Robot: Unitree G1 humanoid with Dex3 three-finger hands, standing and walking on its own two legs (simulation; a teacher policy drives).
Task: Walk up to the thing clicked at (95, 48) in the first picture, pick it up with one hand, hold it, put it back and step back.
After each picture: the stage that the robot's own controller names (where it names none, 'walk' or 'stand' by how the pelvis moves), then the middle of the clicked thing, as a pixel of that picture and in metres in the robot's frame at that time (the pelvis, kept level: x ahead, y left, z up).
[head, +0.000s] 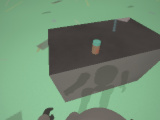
stand; (95, 47) +0.61 +0.00 +0.05
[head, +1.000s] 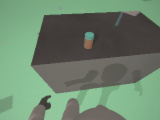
walk; (88, 40) +0.57 +0.06 +0.09
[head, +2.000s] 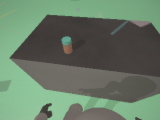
stand; (67, 45) +0.50 +0.23 +0.09
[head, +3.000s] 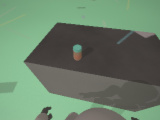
stand; (77, 52) +0.51 +0.15 +0.05
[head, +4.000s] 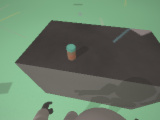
stand; (71, 52) +0.48 +0.19 +0.05
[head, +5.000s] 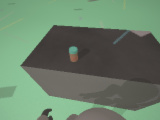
stand; (73, 54) +0.49 +0.18 +0.04
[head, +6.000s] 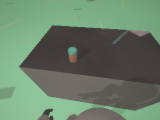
stand; (72, 55) +0.49 +0.18 +0.04
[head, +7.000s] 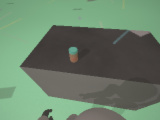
stand; (73, 54) +0.49 +0.18 +0.04
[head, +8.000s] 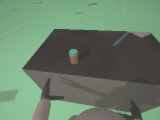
rise first; (73, 56) +0.48 +0.19 +0.05
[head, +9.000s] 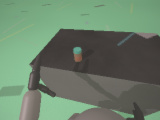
go down; (77, 54) +0.51 +0.18 +0.05
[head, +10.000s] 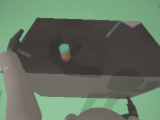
go down; (65, 53) +0.47 +0.19 +0.06
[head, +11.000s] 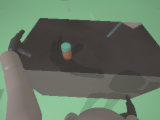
approach; (66, 51) +0.49 +0.18 +0.06
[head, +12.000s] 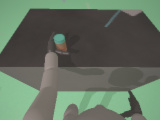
close; (60, 44) +0.50 +0.20 +0.10
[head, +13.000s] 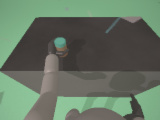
lift; (61, 47) +0.46 +0.20 +0.13
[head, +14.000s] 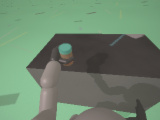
lift; (66, 55) +0.32 +0.17 +0.23
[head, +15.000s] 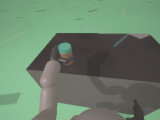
hold; (66, 54) +0.33 +0.17 +0.23
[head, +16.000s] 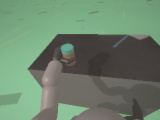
hold; (68, 55) +0.33 +0.16 +0.23
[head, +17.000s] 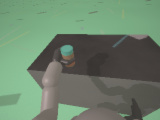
crouch; (68, 56) +0.33 +0.17 +0.22
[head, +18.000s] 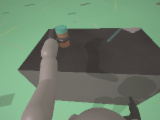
crouch; (62, 36) +0.46 +0.19 +0.26
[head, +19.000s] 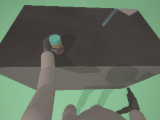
lower; (56, 44) +0.49 +0.21 +0.09
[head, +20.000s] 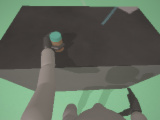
lower; (57, 42) +0.51 +0.20 +0.10
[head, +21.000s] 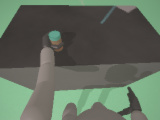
lower; (56, 41) +0.51 +0.20 +0.10
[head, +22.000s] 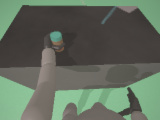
lower; (57, 42) +0.51 +0.19 +0.10
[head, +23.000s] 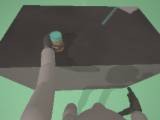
loosen; (57, 42) +0.51 +0.20 +0.10
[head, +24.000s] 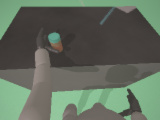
withdraw; (56, 43) +0.50 +0.20 +0.10
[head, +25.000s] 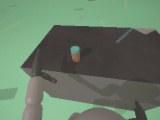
sink last; (75, 54) +0.48 +0.17 +0.07
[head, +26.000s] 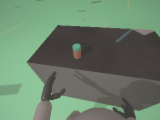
stand; (77, 51) +0.53 +0.18 +0.05
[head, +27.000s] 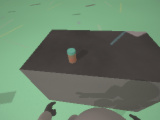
stand; (72, 55) +0.50 +0.19 +0.05
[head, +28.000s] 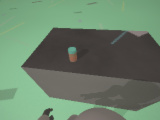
stand; (72, 54) +0.51 +0.19 +0.04
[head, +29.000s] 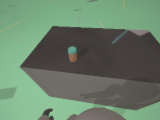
stand; (72, 54) +0.50 +0.19 +0.04
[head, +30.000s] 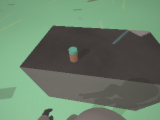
stand; (73, 54) +0.49 +0.18 +0.04
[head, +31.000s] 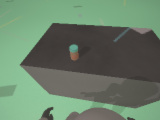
stand; (74, 52) +0.50 +0.17 +0.05
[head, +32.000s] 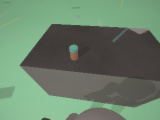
stand; (74, 52) +0.51 +0.17 +0.05
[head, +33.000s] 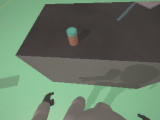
walk; (72, 37) +0.55 +0.17 +0.07
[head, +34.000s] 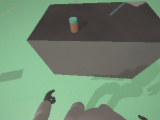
walk; (73, 25) +0.75 +0.21 +0.08
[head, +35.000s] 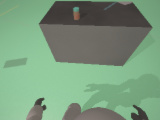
walk; (76, 13) +1.05 +0.28 +0.07
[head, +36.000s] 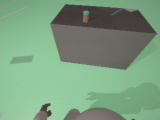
stand; (85, 16) +1.11 +0.17 +0.06
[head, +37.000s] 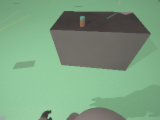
stand; (82, 21) +1.14 +0.18 +0.05
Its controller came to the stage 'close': yes
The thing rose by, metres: 0.22
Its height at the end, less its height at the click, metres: +0.00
